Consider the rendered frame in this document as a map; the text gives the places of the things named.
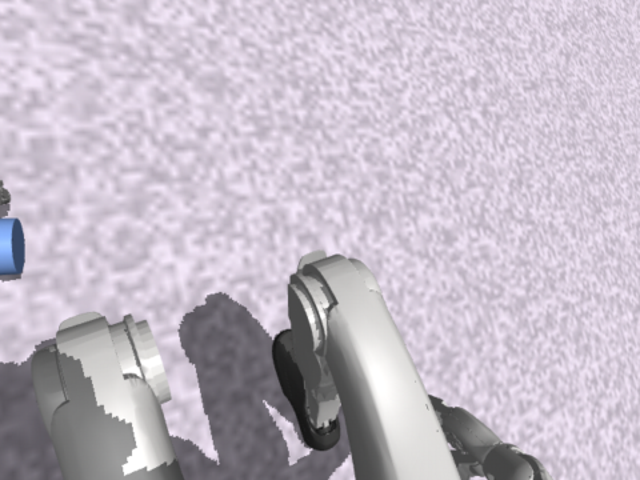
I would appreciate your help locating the can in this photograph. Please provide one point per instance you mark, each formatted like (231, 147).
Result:
(12, 246)

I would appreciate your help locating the right robot foot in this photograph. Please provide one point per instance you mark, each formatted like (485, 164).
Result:
(291, 381)

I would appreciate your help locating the right robot arm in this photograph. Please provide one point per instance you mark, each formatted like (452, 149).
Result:
(508, 462)

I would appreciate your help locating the right robot hand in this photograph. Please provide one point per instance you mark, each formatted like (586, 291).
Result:
(472, 439)

